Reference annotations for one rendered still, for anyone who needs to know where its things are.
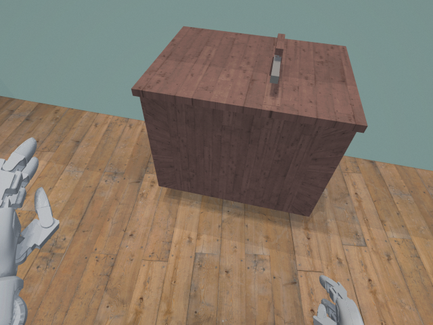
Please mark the tap lever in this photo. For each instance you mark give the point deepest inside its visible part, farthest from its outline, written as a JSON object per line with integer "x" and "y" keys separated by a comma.
{"x": 275, "y": 70}

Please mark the robot left hand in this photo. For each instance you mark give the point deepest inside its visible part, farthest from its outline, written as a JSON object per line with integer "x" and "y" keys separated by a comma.
{"x": 15, "y": 174}

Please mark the counter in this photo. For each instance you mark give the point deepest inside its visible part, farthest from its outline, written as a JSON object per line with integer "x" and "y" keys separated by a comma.
{"x": 219, "y": 128}

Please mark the robot right hand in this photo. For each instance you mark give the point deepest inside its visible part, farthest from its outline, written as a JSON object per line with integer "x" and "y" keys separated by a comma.
{"x": 345, "y": 312}

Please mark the left robot forearm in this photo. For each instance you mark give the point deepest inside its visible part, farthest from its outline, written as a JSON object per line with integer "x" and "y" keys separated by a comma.
{"x": 13, "y": 309}

